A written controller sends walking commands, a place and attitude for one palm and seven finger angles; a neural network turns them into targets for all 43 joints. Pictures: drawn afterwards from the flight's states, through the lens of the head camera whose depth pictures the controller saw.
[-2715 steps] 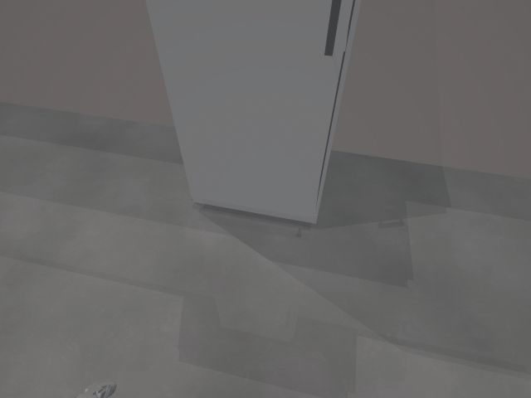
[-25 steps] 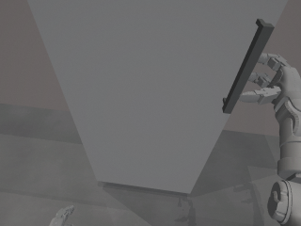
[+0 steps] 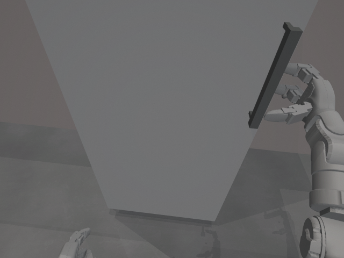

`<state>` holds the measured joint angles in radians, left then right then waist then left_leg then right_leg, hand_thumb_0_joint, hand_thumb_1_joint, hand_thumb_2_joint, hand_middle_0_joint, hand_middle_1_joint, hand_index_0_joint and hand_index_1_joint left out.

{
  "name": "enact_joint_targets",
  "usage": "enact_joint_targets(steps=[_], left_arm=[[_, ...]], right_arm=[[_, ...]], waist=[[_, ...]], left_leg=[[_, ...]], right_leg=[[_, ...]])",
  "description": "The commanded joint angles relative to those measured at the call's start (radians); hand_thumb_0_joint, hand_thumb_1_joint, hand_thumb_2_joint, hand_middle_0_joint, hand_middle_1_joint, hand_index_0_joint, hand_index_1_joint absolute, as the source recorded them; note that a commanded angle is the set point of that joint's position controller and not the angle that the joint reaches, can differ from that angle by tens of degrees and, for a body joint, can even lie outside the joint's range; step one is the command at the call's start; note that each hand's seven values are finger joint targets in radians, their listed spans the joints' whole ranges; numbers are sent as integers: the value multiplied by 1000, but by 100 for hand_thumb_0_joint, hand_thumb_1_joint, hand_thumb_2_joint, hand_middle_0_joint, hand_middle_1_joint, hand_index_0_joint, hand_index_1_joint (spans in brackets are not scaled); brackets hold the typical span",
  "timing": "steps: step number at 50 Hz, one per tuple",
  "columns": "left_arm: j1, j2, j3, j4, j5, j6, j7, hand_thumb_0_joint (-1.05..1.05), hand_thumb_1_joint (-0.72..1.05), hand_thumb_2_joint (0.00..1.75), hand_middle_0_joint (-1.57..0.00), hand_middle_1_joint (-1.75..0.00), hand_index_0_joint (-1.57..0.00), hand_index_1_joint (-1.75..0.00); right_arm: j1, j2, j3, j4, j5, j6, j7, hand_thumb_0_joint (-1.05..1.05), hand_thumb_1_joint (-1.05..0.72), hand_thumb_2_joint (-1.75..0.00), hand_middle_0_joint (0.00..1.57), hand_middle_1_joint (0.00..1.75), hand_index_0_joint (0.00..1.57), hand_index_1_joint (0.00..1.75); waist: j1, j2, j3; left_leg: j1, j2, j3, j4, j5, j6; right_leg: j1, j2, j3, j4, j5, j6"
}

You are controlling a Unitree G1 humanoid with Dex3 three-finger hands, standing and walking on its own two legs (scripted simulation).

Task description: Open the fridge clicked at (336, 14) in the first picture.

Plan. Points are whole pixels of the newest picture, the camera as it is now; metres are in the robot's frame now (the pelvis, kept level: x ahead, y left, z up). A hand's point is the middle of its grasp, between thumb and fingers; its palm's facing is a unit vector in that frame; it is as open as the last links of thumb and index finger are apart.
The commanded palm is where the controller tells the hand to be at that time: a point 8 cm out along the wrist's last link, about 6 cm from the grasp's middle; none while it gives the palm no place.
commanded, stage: slide the fingers in behind the handle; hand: right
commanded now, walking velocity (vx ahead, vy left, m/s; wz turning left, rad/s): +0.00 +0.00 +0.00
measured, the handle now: (268, 81) +0.47 -0.18 +0.22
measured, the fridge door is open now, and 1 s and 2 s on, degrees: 0 0 0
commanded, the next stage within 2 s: move the hooked fingers beside the handle in 0.36 s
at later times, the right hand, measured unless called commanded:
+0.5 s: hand (277, 96) +0.40 -0.18 +0.23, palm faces +0.09 +1.00 +0.01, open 14.2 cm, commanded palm +0.38 -0.23 +0.23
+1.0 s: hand (281, 95) +0.41 -0.20 +0.23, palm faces +0.09 +1.00 +0.01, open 14.0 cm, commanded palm +0.38 -0.24 +0.23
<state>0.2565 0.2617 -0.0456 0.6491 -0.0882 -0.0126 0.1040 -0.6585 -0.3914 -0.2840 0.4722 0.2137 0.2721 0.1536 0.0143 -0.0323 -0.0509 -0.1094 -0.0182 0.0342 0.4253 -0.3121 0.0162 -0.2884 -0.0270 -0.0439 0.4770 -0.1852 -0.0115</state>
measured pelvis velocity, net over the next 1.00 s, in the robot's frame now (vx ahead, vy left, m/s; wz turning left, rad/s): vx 0.01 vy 0.01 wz -0.01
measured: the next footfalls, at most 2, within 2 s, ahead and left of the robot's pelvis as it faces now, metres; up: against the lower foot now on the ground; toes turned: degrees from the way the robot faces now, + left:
none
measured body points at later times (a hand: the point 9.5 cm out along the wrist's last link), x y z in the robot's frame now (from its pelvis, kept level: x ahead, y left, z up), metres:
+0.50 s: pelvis +0.00 +0.01 +0.00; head -0.02 +0.02 +0.45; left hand +0.14 +0.25 -0.10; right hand +0.39 -0.24 +0.23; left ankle -0.05 +0.11 -0.74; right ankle +0.04 -0.11 -0.74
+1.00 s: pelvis +0.01 +0.01 +0.00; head -0.01 +0.02 +0.45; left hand +0.15 +0.26 -0.10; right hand +0.40 -0.25 +0.23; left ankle -0.05 +0.11 -0.74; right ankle +0.04 -0.11 -0.74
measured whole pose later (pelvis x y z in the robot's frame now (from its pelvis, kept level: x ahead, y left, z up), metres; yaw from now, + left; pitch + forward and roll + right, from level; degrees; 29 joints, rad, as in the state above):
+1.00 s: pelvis +0.01 +0.01 +0.00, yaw +0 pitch +0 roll +0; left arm 0.23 0.26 -0.05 0.66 -0.08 0.01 0.11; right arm -0.65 -0.40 -0.29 0.48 0.21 0.30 0.15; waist 0.01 -0.03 -0.05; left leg -0.09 -0.02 0.04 0.41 -0.32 0.03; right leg -0.26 -0.03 -0.04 0.45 -0.18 0.00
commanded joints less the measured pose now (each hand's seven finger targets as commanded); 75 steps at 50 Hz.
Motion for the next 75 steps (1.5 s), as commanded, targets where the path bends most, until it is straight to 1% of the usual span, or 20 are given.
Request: enact_joint_targets(steps=[1,3,5,8,13,15,20,21,23,26,28,30,36,41,44,55,61,66,73,75], left_arm=[[-114,135,50,-141,3,-47,6,0,90,90,-20,-30,-20,-30],[-112,136,47,-129,3,-40,10,0,90,90,-20,-30,-20,-30],[-110,141,48,-130,5,-39,11,0,90,90,-20,-30,-20,-30],[-122,127,44,-135,5,-43,10,0,90,90,-20,-30,-20,-30],[-124,124,48,-134,10,-52,6,0,90,90,-20,-30,-20,-30],[-124,121,47,-132,9,-52,4,0,90,90,-20,-30,-20,-30],[-127,128,48,-122,8,-52,7,0,90,90,-20,-30,-20,-30],[-131,128,47,-120,8,-52,7,0,90,90,-20,-30,-20,-30],[-133,120,47,-122,8,-53,5,0,90,90,-20,-30,-20,-30],[-142,124,48,-127,10,-47,2,0,90,90,-20,-30,-20,-30],[-138,120,45,-126,9,-46,3,0,90,90,-20,-30,-20,-30],[-137,130,47,-128,10,-43,3,0,90,90,-20,-30,-20,-30],[-146,126,44,-130,7,-38,7,0,90,90,-20,-30,-20,-30],[-137,133,45,-129,10,-31,10,0,90,90,-20,-30,-20,-30],[-135,129,46,-133,8,-30,10,0,90,90,-20,-30,-20,-30],[-124,137,51,-142,5,-32,10,0,90,90,-20,-30,-20,-30],[-120,141,50,-135,5,-35,14,0,90,90,-20,-30,-20,-30],[-114,142,51,-142,4,-36,13,0,90,90,-20,-30,-20,-30],[-102,146,52,-141,0,-36,14,0,90,90,-20,-30,-20,-30],[-96,153,56,-147,0,-35,14,0,90,90,-20,-30,-20,-30]], right_arm=[[-463,-224,-49,-227,14,-37,-8,0,50,-30,30,120,30,120],[-465,-212,-39,-158,11,-5,-9,0,50,-30,30,120,30,120],[-482,-248,-59,-164,7,-2,-16,0,50,-30,30,120,30,120],[-567,-181,3,-213,-4,-20,-27,0,50,-30,30,120,30,120],[-567,-176,-5,-278,7,-68,-33,0,50,-30,30,120,30,120],[-532,-128,28,-249,12,-58,-31,0,50,-30,30,120,30,120],[-537,-124,37,-225,13,-36,-32,0,50,-30,30,120,30,120],[-565,-148,21,-237,10,-36,-33,0,50,-30,30,120,30,120],[-563,-109,45,-256,7,-37,-33,0,50,-30,30,120,30,120],[-504,-173,-11,-276,8,-40,-34,0,50,-30,30,120,30,120],[-519,-132,20,-262,12,-34,-29,0,50,-30,30,120,30,120],[-468,-197,-33,-254,14,-35,-27,0,50,-30,30,120,30,120],[-493,-183,-11,-241,9,-27,-21,0,50,-30,30,120,30,120],[-479,-247,-62,-214,3,-26,-17,0,50,-30,30,120,30,120],[-503,-224,-38,-228,2,-32,-12,0,50,-30,30,120,30,120],[-442,-269,-76,-216,17,-38,13,0,50,-30,30,120,30,120],[-518,-282,-67,-212,11,-46,21,0,50,-30,30,120,30,120],[-470,-325,-105,-207,13,-60,33,0,50,-30,30,120,30,120],[-457,-312,-92,-150,17,-48,57,0,50,-30,30,120,30,120],[-441,-350,-117,-171,20,-57,59,0,50,-30,30,120,30,120]], waist=[[1,3,-250],[9,53,-184],[4,49,-190],[18,-27,-221],[11,-22,-302],[12,-12,-283],[18,47,-236],[17,20,-240],[16,-2,-256],[-7,-6,-284],[5,23,-260],[-10,47,-260],[2,14,-224],[-8,24,-252],[0,-7,-255],[-3,31,-258],[10,12,-253],[-4,-13,-284],[6,10,-239],[2,25,-265]], left_leg=[[-113,-10,-7,-75,310,1],[-143,-9,-4,-87,266,-5],[-133,-7,-8,-94,247,-4],[-149,-7,-9,-86,241,3],[-107,-9,-10,-72,311,7],[-113,-11,-4,-78,296,5],[-118,-9,-8,-93,290,-3],[-114,-5,-13,-89,305,-1],[-116,-6,-10,-83,320,2],[-69,-2,-14,-74,376,2],[-85,-5,-9,-77,360,-1],[-62,-3,-12,-80,367,-3],[-93,-2,-15,-84,345,-3],[-69,2,-19,-76,373,-3],[-80,0,-16,-73,369,-2],[-69,1,-18,-71,404,-8],[-90,2,-22,-71,379,-7],[-67,2,-21,-60,405,-4],[-106,-1,-17,-64,382,-7],[-78,0,-16,-58,403,-7]], right_leg=[[284,8,52,-22,202,-39],[247,7,53,-32,149,-39],[246,6,51,-33,139,-40],[283,10,59,-30,152,-36],[334,11,62,-22,219,-35],[331,10,60,-23,208,-36],[299,12,55,-27,177,-44],[296,13,55,-30,184,-44],[317,16,56,-27,206,-42],[308,20,47,-22,243,-43],[302,20,51,-27,224,-42],[287,19,46,-27,223,-45],[281,20,45,-30,204,-44],[272,22,42,-28,220,-44],[283,21,43,-24,222,-40],[276,23,37,-12,236,-46],[269,23,42,-14,218,-47],[273,23,43,-7,243,-45],[253,20,44,-7,219,-45],[255,19,41,-1,240,-46]])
